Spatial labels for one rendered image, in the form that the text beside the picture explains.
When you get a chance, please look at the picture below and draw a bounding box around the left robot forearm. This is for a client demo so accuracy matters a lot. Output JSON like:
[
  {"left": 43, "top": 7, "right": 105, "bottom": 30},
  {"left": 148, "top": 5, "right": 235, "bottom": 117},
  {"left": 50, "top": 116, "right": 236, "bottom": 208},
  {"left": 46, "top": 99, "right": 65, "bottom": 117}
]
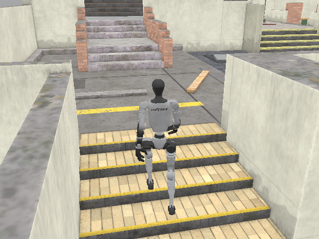
[{"left": 136, "top": 123, "right": 144, "bottom": 149}]

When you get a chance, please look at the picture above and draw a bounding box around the left robot foot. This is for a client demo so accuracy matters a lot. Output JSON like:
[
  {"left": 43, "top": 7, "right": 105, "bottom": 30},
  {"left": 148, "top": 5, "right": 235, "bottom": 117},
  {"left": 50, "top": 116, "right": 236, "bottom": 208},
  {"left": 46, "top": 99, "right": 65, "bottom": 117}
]
[{"left": 147, "top": 179, "right": 154, "bottom": 190}]

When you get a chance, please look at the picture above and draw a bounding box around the robot right hand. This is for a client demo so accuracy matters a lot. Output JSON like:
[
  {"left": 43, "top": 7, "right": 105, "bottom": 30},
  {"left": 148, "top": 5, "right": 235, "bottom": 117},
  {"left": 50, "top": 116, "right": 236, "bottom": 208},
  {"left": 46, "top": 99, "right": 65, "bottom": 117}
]
[{"left": 167, "top": 125, "right": 177, "bottom": 134}]

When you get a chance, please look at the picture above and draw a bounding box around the robot foot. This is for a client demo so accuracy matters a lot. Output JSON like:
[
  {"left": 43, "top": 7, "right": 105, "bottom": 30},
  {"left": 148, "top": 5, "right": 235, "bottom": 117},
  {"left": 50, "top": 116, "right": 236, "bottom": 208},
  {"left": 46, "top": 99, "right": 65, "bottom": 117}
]
[
  {"left": 147, "top": 179, "right": 154, "bottom": 190},
  {"left": 168, "top": 205, "right": 175, "bottom": 215}
]

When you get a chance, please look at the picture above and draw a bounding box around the robot left upper arm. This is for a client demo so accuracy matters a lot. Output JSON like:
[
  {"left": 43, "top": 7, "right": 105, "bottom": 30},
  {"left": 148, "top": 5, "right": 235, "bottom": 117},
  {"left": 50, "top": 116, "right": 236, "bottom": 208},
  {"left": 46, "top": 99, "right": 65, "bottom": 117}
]
[{"left": 139, "top": 101, "right": 149, "bottom": 130}]

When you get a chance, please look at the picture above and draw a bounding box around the right robot forearm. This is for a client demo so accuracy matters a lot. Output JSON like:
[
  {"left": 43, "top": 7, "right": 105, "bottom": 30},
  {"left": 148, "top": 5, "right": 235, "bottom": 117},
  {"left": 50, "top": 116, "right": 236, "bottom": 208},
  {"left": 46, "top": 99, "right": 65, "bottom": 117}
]
[{"left": 172, "top": 119, "right": 180, "bottom": 130}]

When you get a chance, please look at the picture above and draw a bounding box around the right robot foot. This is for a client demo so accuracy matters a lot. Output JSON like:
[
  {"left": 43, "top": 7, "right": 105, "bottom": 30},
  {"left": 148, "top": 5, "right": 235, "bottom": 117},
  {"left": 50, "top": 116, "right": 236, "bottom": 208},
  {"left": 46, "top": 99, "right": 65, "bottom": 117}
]
[{"left": 168, "top": 205, "right": 175, "bottom": 215}]

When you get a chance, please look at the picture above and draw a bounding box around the robot left hand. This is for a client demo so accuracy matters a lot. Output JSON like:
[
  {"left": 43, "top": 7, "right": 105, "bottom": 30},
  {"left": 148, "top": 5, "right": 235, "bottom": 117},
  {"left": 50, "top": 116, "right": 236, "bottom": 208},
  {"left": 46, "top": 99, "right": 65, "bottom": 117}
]
[{"left": 136, "top": 148, "right": 147, "bottom": 162}]

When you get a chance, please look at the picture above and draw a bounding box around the robot right upper arm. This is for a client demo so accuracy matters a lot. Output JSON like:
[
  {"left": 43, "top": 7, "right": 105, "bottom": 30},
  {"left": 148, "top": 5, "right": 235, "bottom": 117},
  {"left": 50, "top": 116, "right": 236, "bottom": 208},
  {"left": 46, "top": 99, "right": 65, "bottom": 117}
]
[{"left": 169, "top": 100, "right": 180, "bottom": 125}]

